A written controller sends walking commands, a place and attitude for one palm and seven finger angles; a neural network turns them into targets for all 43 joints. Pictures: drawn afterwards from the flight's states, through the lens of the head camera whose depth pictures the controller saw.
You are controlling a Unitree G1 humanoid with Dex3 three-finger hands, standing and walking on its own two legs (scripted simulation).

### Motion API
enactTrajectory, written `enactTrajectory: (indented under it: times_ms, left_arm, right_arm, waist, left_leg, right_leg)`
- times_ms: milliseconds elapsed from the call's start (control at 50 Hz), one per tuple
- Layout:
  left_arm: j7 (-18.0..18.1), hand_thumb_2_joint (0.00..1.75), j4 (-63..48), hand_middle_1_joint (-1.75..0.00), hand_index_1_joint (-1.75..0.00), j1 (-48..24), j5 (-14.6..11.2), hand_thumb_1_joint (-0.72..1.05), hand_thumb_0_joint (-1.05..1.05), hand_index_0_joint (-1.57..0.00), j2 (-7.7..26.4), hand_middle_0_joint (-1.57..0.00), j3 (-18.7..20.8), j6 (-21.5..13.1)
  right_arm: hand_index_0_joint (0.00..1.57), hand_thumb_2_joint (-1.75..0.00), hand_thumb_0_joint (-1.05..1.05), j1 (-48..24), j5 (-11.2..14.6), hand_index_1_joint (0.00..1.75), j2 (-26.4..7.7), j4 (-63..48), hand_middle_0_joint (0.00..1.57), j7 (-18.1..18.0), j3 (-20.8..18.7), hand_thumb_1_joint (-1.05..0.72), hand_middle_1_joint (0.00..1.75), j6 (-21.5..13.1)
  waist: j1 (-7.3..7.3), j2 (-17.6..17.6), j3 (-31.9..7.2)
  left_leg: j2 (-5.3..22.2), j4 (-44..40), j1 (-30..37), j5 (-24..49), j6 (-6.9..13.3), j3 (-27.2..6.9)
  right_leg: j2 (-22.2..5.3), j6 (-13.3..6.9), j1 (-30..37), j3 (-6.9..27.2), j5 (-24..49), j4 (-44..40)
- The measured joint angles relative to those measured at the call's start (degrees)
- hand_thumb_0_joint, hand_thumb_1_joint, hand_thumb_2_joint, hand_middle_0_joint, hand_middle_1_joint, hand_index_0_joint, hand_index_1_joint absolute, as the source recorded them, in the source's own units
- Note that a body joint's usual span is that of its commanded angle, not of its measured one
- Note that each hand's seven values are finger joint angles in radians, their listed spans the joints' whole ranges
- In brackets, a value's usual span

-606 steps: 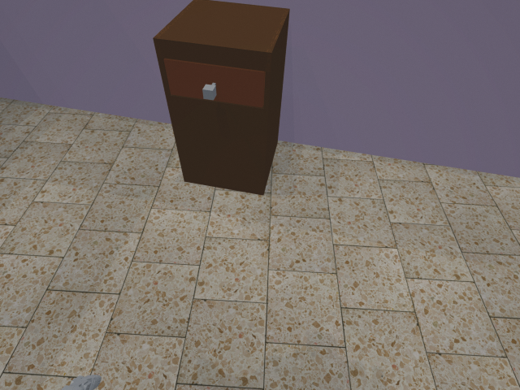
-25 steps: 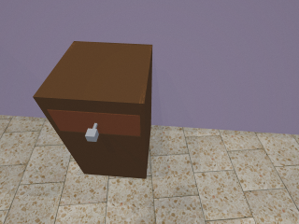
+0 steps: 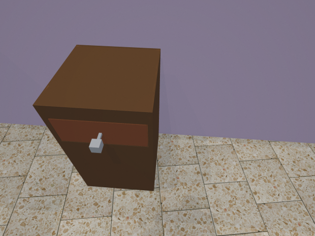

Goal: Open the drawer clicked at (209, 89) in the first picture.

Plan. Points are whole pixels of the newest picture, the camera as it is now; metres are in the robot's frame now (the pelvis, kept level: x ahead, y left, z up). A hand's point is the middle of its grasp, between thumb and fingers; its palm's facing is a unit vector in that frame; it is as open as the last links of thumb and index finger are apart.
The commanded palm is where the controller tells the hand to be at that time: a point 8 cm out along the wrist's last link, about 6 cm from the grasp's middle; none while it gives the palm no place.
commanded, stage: look again from close up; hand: left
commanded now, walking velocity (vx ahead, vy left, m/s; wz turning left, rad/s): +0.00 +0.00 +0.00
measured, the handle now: (97, 141) +0.48 +0.28 -0.17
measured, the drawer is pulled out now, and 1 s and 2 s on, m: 0.00 0.00 0.00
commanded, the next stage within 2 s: raise the hand with hooked fingers in 0.52 s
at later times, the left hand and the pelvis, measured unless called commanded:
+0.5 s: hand out of the picture +0.00 +0.24 -0.18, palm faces -0.04 -0.98 -0.21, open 7.3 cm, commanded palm none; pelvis -0.03 +0.06 +0.00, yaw -3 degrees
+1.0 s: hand (60, 229) +0.15 +0.26 -0.07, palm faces -0.10 -0.16 -0.98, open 8.3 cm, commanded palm +0.12 +0.28 -0.02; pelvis -0.04 +0.04 -0.04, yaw -5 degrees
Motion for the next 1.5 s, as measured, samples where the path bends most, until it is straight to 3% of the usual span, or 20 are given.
enactTrajectory:
  times_ms: [40,100,140,240,400,640,660,680,740,780,860,900,960,1040,1100,1180,1240,1340,1420,1500]
  left_arm:
    - [0.0,0.9,0.0,-0.3,-0.3,0.1,0.0,0.91,0.0,-0.2,0.0,-0.2,0.0,0.0]
    - [0.8,0.9,-0.8,-0.3,-0.3,0.0,0.7,0.91,0.0,-0.2,-0.7,-0.2,-0.4,-1.5]
    - [0.6,0.9,-1.7,-0.3,-0.3,0.2,0.9,0.91,0.0,-0.2,-0.7,-0.2,-0.7,-1.9]
    - [0.2,0.9,-2.7,-0.3,-0.3,-0.4,0.6,0.91,0.0,-0.21,0.9,-0.21,-0.8,-0.4]
    - [-0.3,0.9,-4.7,-0.3,-0.3,-4.5,0.3,0.91,0.0,-0.2,4.1,-0.2,-0.4,1.3]
    - [-0.4,0.9,-3.7,-0.3,-0.3,-4.6,0.4,0.91,0.0,-0.2,4.6,-0.2,-1.0,1.3]
    - [-0.2,0.9,-11.9,-0.3,-0.3,-2.1,3.0,0.91,0.01,-0.2,4.8,-0.2,-1.5,4.7]
    - [0.8,0.89,-22.3,-0.3,-0.3,1.1,5.7,0.91,0.01,-0.2,5.4,-0.2,-2.2,5.8]
    - [7.1,0.89,-46.5,-0.31,-0.31,6.3,12.3,0.89,0.02,-0.21,8.5,-0.21,-4.6,6.4]
    - [10.6,0.88,-54.1,-0.33,-0.33,4.2,20.7,0.87,0.02,-0.21,10.2,-0.21,-5.1,5.9]
    - [17.2,0.85,-58.4,-0.37,-0.37,-0.1,40.3,0.8,0.01,-0.21,12.1,-0.21,-3.0,4.2]
    - [19.6,0.83,-58.9,-0.39,-0.39,0.0,48.0,0.77,0.01,-0.21,12.6,-0.21,-2.1,2.8]
    - [21.4,0.81,-59.9,-0.43,-0.43,3.0,55.6,0.71,0.01,-0.21,12.6,-0.21,-2.1,-0.1]
    - [24.1,0.77,-61.5,-0.49,-0.49,7.6,61.8,0.61,0.0,-0.23,13.4,-0.23,-2.4,-3.7]
    - [26.2,0.74,-62.7,-0.53,-0.53,8.0,63.0,0.53,0.0,-0.25,14.9,-0.24,-1.3,-5.2]
    - [27.1,0.7,-63.5,-0.59,-0.59,3.1,61.6,0.43,0.0,-0.26,16.4,-0.26,-0.2,-4.5]
    - [25.2,0.67,-63.6,-0.64,-0.64,-1.3,59.7,0.36,0.0,-0.27,16.5,-0.27,-0.5,-1.1]
    - [18.5,0.62,-63.6,-0.71,-0.71,-4.3,56.3,0.25,0.0,-0.27,17.0,-0.27,-1.3,3.4]
    - [15.0,0.58,-64.5,-0.77,-0.77,-2.7,55.3,0.16,0.0,-0.28,18.0,-0.28,-0.5,1.5]
    - [15.7,0.54,-65.1,-0.83,-0.83,-1.5,55.4,0.07,0.0,-0.28,18.7,-0.28,0.9,-2.0]
  right_arm:
    - [0.2,-0.9,0.01,0.0,0.0,0.3,0.0,0.0,0.2,0.0,0.0,-0.91,0.3,0.0]
    - [0.2,-0.9,0.02,-1.1,-0.1,0.3,-1.5,-1.6,0.2,0.6,-0.7,-0.92,0.3,1.4]
    - [0.2,-0.9,0.03,-2.0,0.1,0.3,-2.7,-3.5,0.2,1.0,-1.3,-0.93,0.3,1.5]
    - [0.2,-0.9,0.02,-2.5,0.1,0.3,-3.9,-6.6,0.2,1.0,-1.6,-0.93,0.3,-0.3]
    - [0.2,-0.9,0.02,-1.4,-0.6,0.3,-3.6,-6.2,0.2,1.0,-0.5,-0.94,0.3,0.4]
    - [0.2,-0.9,0.01,-0.5,-0.2,0.3,-3.4,-5.1,0.2,1.7,0.5,-0.92,0.3,-0.2]
    - [0.2,-0.9,0.01,0.4,0.4,0.3,-3.7,-7.2,0.2,1.5,0.5,-0.92,0.3,-0.5]
    - [0.2,-0.9,0.02,1.7,0.9,0.3,-4.1,-9.4,0.2,0.8,0.6,-0.93,0.3,-2.9]
    - [0.2,-0.9,0.02,2.9,1.7,0.3,-4.9,-14.1,0.21,-0.8,-0.6,-0.92,0.3,-10.4]
    - [0.2,-0.9,0.02,1.5,0.7,0.3,-6.2,-17.7,0.21,-0.9,-1.4,-0.92,0.3,-11.5]
    - [0.2,-0.9,0.02,-5.2,-1.6,0.3,-8.8,-24.8,0.2,1.2,-2.8,-0.91,0.3,-6.2]
    - [0.2,-0.9,0.02,-8.8,-2.0,0.3,-8.8,-28.6,0.2,2.7,-3.5,-0.91,0.3,-3.0]
    - [0.2,-0.9,0.01,-12.5,-2.0,0.3,-9.0,-33.6,0.2,4.5,-4.0,-0.91,0.3,0.5]
    - [0.2,-0.9,0.01,-15.0,-3.3,0.3,-9.9,-38.0,0.2,5.4,-4.5,-0.9,0.3,3.2]
    - [0.2,-0.9,0.01,-16.2,-4.1,0.3,-10.3,-39.0,0.2,5.1,-4.6,-0.9,0.3,4.4]
    - [0.2,-0.9,0.01,-17.8,-4.1,0.3,-9.7,-38.0,0.2,4.5,-3.7,-0.9,0.3,5.1]
    - [0.2,-0.9,0.01,-17.8,-3.3,0.3,-7.8,-37.1,0.2,4.0,-2.1,-0.9,0.3,6.0]
    - [0.2,-0.9,0.01,-14.5,-1.9,0.3,-4.8,-35.2,0.2,2.9,1.3,-0.9,0.3,6.9]
    - [0.2,-0.9,0.01,-11.5,-2.0,0.3,-5.0,-33.8,0.21,2.7,1.8,-0.9,0.3,6.4]
    - [0.2,-0.9,0.01,-9.6,-2.3,0.3,-7.0,-32.5,0.21,2.3,-0.4,-0.9,0.3,5.7]
  waist:
    - [0.01,0.0,0.0]
    - [0.19,1.2,0.5]
    - [-0.15,1.5,1.3]
    - [-1.39,1.4,1.2]
    - [-0.21,0.1,-0.8]
    - [-0.72,0.5,0.0]
    - [-0.54,0.6,0.3]
    - [0.03,0.3,0.3]
    - [-0.57,-0.5,-1.6]
    - [-1.78,0.2,-3.0]
    - [-1.25,2.7,-7.3]
    - [-0.55,2.4,-8.7]
    - [1.08,1.2,-9.5]
    - [3.88,-0.8,-9.9]
    - [5.54,-1.3,-10.3]
    - [6.17,-0.1,-10.2]
    - [5.54,1.2,-9.4]
    - [3.84,1.8,-7.8]
    - [3.09,2.1,-6.8]
    - [2.59,2.6,-6.5]
  left_leg:
    - [-0.1,-0.1,0.1,0.0,0.1,0.1]
    - [0.2,12.0,-6.7,-2.6,2.0,-1.6]
    - [-0.4,16.6,-9.6,-4.4,3.2,-2.4]
    - [-2.0,10.2,-7.6,-2.6,3.8,-2.8]
    - [-4.6,8.2,-6.3,-2.1,5.6,-1.8]
    - [-6.5,3.1,-5.6,0.9,6.9,-0.6]
    - [-6.3,3.7,-6.3,0.6,6.9,-0.5]
    - [-6.5,3.8,-6.7,0.5,6.8,-0.1]
    - [-8.1,4.3,-9.2,0.8,6.6,0.3]
    - [-8.8,7.6,-12.8,0.0,6.9,-0.3]
    - [-6.3,14.4,-19.9,-3.0,6.5,1.0]
    - [-5.3,17.0,-22.5,-4.2,6.3,2.1]
    - [-4.4,19.7,-25.3,-5.5,5.7,2.6]
    - [-4.1,23.6,-29.3,-6.9,4.9,1.1]
    - [-4.1,27.5,-32.6,-8.3,4.3,-0.9]
    - [-4.2,31.7,-35.1,-10.1,3.4,-3.5]
    - [-4.1,31.5,-33.8,-10.2,2.8,-4.2]
    - [-4.0,24.3,-27.2,-7.9,2.5,-3.5]
    - [-4.7,19.0,-23.1,-5.9,2.6,-4.7]
    - [-5.2,17.4,-22.2,-5.4,2.9,-6.0]
  right_leg:
    - [-0.1,0.1,0.1,0.1,0.0,0.0]
    - [0.5,0.9,-2.2,0.4,0.9,0.4]
    - [0.7,0.5,-3.8,1.2,1.0,1.7]
    - [0.6,1.3,-6.1,2.3,-1.3,7.4]
    - [-2.1,3.4,-5.6,3.1,-0.7,7.2]
    - [-3.8,4.9,-6.2,4.2,1.3,4.4]
    - [-3.7,4.8,-6.9,4.3,1.3,4.9]
    - [-3.8,4.0,-8.2,4.8,0.9,6.6]
    - [-4.1,3.2,-13.9,6.4,-1.1,13.4]
    - [-3.8,2.5,-16.8,6.8,-2.0,14.4]
    - [-1.6,2.6,-23.8,8.1,-2.6,19.1]
    - [-0.6,2.2,-26.8,9.1,-3.3,21.6]
    - [0.1,1.7,-29.9,9.5,-4.4,24.4]
    - [0.3,0.7,-33.3,7.9,-6.2,27.9]
    - [0.0,0.0,-35.5,5.7,-8.1,31.1]
    - [-0.1,-0.8,-36.7,3.1,-10.2,34.1]
    - [0.1,-1.3,-35.0,2.5,-10.4,33.6]
    - [0.7,-1.2,-29.4,3.8,-7.9,27.2]
    - [1.6,-1.0,-26.2,6.1,-5.4,22.4]
    - [2.3,-0.8,-25.6,7.8,-4.4,20.7]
